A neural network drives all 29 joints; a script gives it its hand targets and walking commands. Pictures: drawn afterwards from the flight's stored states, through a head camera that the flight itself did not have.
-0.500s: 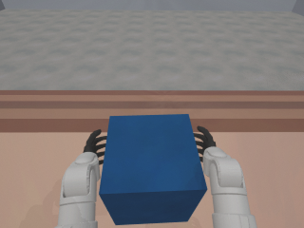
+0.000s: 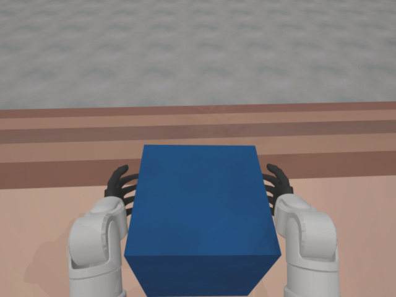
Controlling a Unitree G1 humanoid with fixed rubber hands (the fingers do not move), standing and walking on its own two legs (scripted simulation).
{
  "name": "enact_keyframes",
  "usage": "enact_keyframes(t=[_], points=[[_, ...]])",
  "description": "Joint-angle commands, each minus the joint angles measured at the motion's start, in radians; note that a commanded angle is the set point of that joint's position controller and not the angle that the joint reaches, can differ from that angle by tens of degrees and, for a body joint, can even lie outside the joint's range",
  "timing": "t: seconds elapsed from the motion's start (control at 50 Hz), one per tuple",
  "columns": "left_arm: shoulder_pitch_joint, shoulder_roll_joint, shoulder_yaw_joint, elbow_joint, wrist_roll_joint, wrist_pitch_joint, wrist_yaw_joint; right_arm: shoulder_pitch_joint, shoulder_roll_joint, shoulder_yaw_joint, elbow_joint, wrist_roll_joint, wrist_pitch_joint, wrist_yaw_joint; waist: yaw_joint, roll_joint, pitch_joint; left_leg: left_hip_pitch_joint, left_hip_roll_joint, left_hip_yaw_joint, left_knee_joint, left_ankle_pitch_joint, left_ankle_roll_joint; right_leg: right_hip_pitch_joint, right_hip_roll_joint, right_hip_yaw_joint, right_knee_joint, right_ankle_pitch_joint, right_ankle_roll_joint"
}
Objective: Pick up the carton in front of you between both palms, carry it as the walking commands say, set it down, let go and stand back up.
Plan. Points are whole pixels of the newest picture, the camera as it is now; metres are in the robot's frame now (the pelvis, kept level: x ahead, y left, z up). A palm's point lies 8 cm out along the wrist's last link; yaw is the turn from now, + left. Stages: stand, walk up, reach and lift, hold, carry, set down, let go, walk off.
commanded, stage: carry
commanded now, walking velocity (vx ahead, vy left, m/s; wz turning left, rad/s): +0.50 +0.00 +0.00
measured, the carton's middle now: (198, 224) +0.26 +0.00 +0.02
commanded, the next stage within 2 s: none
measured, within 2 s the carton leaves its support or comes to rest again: neither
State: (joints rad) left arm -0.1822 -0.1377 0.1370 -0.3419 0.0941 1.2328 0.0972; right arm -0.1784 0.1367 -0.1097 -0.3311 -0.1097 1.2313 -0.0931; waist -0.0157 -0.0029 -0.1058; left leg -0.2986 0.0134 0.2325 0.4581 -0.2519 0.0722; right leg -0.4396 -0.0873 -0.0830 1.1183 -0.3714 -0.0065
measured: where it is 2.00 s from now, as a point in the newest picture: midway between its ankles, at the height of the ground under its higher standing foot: (197, 156)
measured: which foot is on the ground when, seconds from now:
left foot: down 0.00-0.34, up 0.36-0.80, down 0.82-1.00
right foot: up 0.00-0.28, down 0.30-0.80, up 0.82-1.00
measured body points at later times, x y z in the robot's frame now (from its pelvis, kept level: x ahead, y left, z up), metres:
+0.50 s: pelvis +0.34 -0.04 +0.01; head +0.36 -0.05 +0.45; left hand +0.59 +0.14 +0.06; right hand +0.63 -0.16 +0.05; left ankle +0.26 +0.08 -0.65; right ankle +0.36 -0.10 -0.74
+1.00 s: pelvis +0.65 +0.03 -0.01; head +0.72 +0.05 +0.43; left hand +1.06 +0.18 +0.09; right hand +1.05 -0.12 +0.09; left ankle +0.69 +0.08 -0.74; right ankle +0.59 -0.12 -0.64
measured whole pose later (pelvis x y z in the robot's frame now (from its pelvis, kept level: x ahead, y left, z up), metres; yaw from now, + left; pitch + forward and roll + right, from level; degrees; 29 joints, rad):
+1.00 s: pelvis +0.65 +0.03 -0.01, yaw +2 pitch +4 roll -2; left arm -0.81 0.04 0.22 0.18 0.05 1.20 0.13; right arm -0.77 -0.03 -0.22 0.18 -0.01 1.18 -0.15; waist -0.05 0.00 0.07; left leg -0.43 0.00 0.17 0.59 -0.25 0.11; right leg -0.55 -0.02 0.00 1.24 -0.38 -0.06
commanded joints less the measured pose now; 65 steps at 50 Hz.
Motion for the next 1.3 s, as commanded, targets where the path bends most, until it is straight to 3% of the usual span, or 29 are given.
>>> enact_keyframes(t=[0.0,0.1,0.18,0.22,0.26,0.28,0.3,0.32,0.34,0.38,0.4,0.44,0.58,0.7,0.74,0.78,0.8,0.82,0.84,0.9,0.94,1.02,1.1,1.12,1.18,1.2,1.24,1.26,1.28], points=[[-0.425,-0.896,-0.726,-0.015,-0.376,-0.004,-0.263,-0.484,0.915,0.718,-0.072,0.421,-0.005,0.250,0.001,0.072,-0.200,0.356,0.303,-0.369,-0.272,0.202,0.058,-0.225,-0.041,0.023,-0.092,0.100,-0.002],[-0.351,-0.893,-0.716,0.012,-0.316,-0.026,-0.234,-0.437,0.872,0.720,-0.054,0.435,-0.009,0.279,-0.004,0.127,-0.132,0.403,0.228,-0.193,-0.264,0.399,0.041,-0.241,0.013,-0.074,-0.386,0.218,0.015],[-0.367,-0.890,-0.732,-0.004,-0.330,-0.025,-0.236,-0.399,0.857,0.707,-0.032,0.419,-0.015,0.285,-0.012,0.167,-0.052,0.375,0.208,-0.114,-0.253,0.506,0.035,-0.152,0.050,-0.151,-0.559,0.303,-0.008],[-0.380,-0.890,-0.743,-0.021,-0.348,-0.025,-0.242,-0.397,0.859,0.705,-0.040,0.410,-0.019,0.283,-0.005,0.185,-0.056,0.368,0.212,-0.079,-0.196,0.651,0.016,-0.037,0.069,-0.173,-0.599,0.341,-0.029],[-0.364,-0.890,-0.743,-0.018,-0.357,-0.029,-0.249,-0.399,0.855,0.707,-0.055,0.404,-0.020,0.280,0.026,0.174,-0.149,0.321,0.174,0.008,0.036,0.774,-0.024,0.239,0.141,-0.242,-0.651,0.299,-0.039],[-0.361,-0.889,-0.740,-0.016,-0.358,-0.031,-0.254,-0.398,0.849,0.709,-0.058,0.398,-0.021,0.279,0.045,0.127,-0.220,0.203,0.147,0.019,0.223,0.645,-0.046,0.447,0.105,-0.205,-0.646,0.235,-0.038],[-0.348,-0.887,-0.735,-0.008,-0.352,-0.030,-0.258,-0.404,0.845,0.714,-0.059,0.396,-0.021,0.280,0.053,-0.020,-0.274,0.040,0.105,0.002,0.479,0.373,-0.073,0.572,-0.111,0.124,-0.722,0.010,-0.082],[-0.346,-0.888,-0.727,0.033,-0.347,-0.044,-0.265,-0.421,0.855,0.724,-0.077,0.403,-0.018,0.278,0.048,-0.319,-0.342,-0.245,-0.049,-0.079,0.770,-0.127,-0.103,0.745,-0.343,0.613,-0.877,0.002,-0.246],[-0.356,-0.917,-0.743,0.012,-0.375,-0.050,-0.272,-0.435,0.867,0.729,-0.066,0.396,-0.030,0.277,0.040,-0.223,-0.309,-0.329,0.000,-0.208,0.895,-0.202,-0.071,0.717,-0.350,0.584,-0.901,0.143,-0.247],[-0.404,-0.966,-0.769,-0.012,-0.401,-0.069,-0.278,-0.443,0.921,0.735,-0.053,0.396,-0.056,0.274,0.036,-0.056,-0.278,-0.341,0.084,-0.234,0.870,-0.125,-0.032,0.592,-0.291,0.368,-0.849,0.352,-0.192],[-0.421,-0.978,-0.782,-0.022,-0.411,-0.077,-0.281,-0.429,0.941,0.739,-0.037,0.393,-0.068,0.271,0.030,-0.024,-0.265,-0.325,0.109,-0.241,0.785,-0.082,-0.030,0.538,-0.267,0.296,-0.856,0.378,-0.157],[-0.416,-0.972,-0.795,-0.016,-0.419,-0.091,-0.286,-0.392,0.955,0.744,-0.005,0.377,-0.090,0.262,0.027,-0.067,-0.267,-0.284,0.101,-0.202,0.681,-0.033,-0.040,0.491,-0.233,0.189,-0.878,0.368,-0.124],[-0.466,-0.839,-0.778,0.042,-0.411,-0.119,-0.288,-0.471,0.873,0.763,0.031,0.363,-0.126,0.229,0.035,-0.132,-0.136,-0.375,0.072,-0.091,0.347,0.115,-0.065,0.482,-0.157,0.007,-0.894,0.424,-0.135],[-0.732,-0.672,-0.691,0.130,-0.397,-0.094,-0.229,-0.783,0.713,0.700,0.099,0.414,-0.087,0.192,0.062,-0.153,-0.052,-0.318,0.033,-0.048,0.192,0.185,-0.001,0.459,-0.152,-0.036,-0.822,0.488,-0.145],[-0.833,-0.654,-0.662,0.188,-0.411,-0.076,-0.210,-0.852,0.677,0.642,0.172,0.421,-0.069,0.179,0.034,-0.156,-0.074,-0.214,0.004,-0.036,0.171,0.144,0.027,0.457,-0.155,-0.063,-0.721,0.643,-0.129],[-0.947,-0.659,-0.636,0.247,-0.425,-0.059,-0.195,-0.908,0.661,0.572,0.269,0.422,-0.058,0.169,-0.038,-0.073,-0.205,0.102,-0.074,0.011,0.083,0.103,0.032,0.408,-0.075,-0.138,-0.394,0.758,-0.073],[-1.009,-0.659,-0.619,0.284,-0.429,-0.053,-0.190,-0.940,0.666,0.538,0.304,0.422,-0.055,0.167,-0.078,0.053,-0.313,0.279,0.093,-0.216,0.065,-0.011,0.034,0.286,-0.042,-0.133,-0.128,0.520,-0.043],[-1.049,-0.696,-0.605,0.320,-0.443,-0.048,-0.182,-0.999,0.634,0.508,0.333,0.419,-0.053,0.168,-0.059,0.313,-0.399,0.499,0.351,-0.757,-0.057,-0.069,0.176,-0.040,0.130,-0.054,0.141,0.057,-0.013],[-1.128,-0.711,-0.587,0.333,-0.443,-0.049,-0.174,-1.058,0.685,0.502,0.364,0.449,-0.051,0.173,-0.071,0.344,-0.409,0.559,0.354,-0.864,-0.134,0.008,0.220,-0.201,0.174,0.071,0.310,-0.139,-0.033],[-1.261,-0.827,-0.537,0.393,-0.449,-0.059,-0.156,-1.295,0.838,0.517,0.339,0.542,-0.065,0.193,-0.042,0.079,-0.381,0.458,0.286,-0.542,0.019,0.418,0.145,-0.284,0.064,0.119,0.299,-0.044,-0.076],[-1.271,-0.881,-0.503,0.435,-0.435,-0.063,-0.148,-1.377,0.908,0.504,0.355,0.565,-0.070,0.198,-0.016,0.075,-0.388,0.383,0.258,-0.426,-0.005,0.452,0.105,-0.212,0.038,0.120,0.133,0.019,-0.060],[-1.258,-0.951,-0.473,0.503,-0.411,-0.067,-0.145,-1.364,0.966,0.457,0.421,0.530,-0.069,0.202,-0.033,0.116,-0.393,0.450,0.233,-0.335,0.012,0.657,0.127,-0.247,0.057,0.056,-0.088,0.034,-0.034],[-1.270,-0.994,-0.483,0.490,-0.400,-0.071,-0.151,-1.345,0.988,0.445,0.432,0.494,-0.065,0.210,-0.040,0.147,-0.367,0.448,0.166,-0.220,0.036,0.773,0.107,-0.199,0.103,-0.027,-0.316,0.186,-0.032],[-1.276,-0.994,-0.489,0.469,-0.403,-0.068,-0.153,-1.321,0.994,0.450,0.430,0.488,-0.064,0.208,-0.031,0.191,-0.406,0.502,0.202,-0.224,0.096,0.801,0.116,-0.223,0.075,-0.024,-0.188,0.289,-0.053],[-1.225,-0.999,-0.508,0.441,-0.409,-0.057,-0.167,-1.233,0.977,0.466,0.407,0.450,-0.056,0.199,-0.057,0.135,-0.348,0.587,0.215,-0.260,0.174,0.778,0.117,-0.362,0.066,-0.010,-0.223,0.250,-0.069],[-1.208,-0.993,-0.507,0.438,-0.406,-0.053,-0.176,-1.188,0.966,0.473,0.401,0.441,-0.052,0.199,-0.104,0.127,-0.308,0.774,0.203,-0.323,0.207,0.656,0.103,-0.580,0.039,0.044,-0.266,0.368,-0.069],[-1.167,-0.983,-0.512,0.443,-0.397,-0.044,-0.193,-1.162,0.957,0.502,0.388,0.436,-0.052,0.198,-0.138,0.113,-0.234,0.843,0.223,-0.394,0.234,0.637,0.115,-0.727,0.016,0.061,-0.337,0.368,-0.067],[-1.146,-0.965,-0.507,0.449,-0.384,-0.040,-0.199,-1.161,0.965,0.522,0.378,0.445,-0.053,0.200,-0.144,0.101,-0.221,0.815,0.198,-0.370,0.271,0.620,0.105,-0.698,0.024,0.041,-0.398,0.421,-0.064],[-1.125,-0.943,-0.501,0.451,-0.372,-0.038,-0.205,-1.191,0.968,0.547,0.356,0.463,-0.055,0.203,-0.140,0.003,-0.163,0.629,0.140,-0.301,0.264,0.435,0.082,-0.533,0.021,0.027,-0.629,0.634,-0.054]])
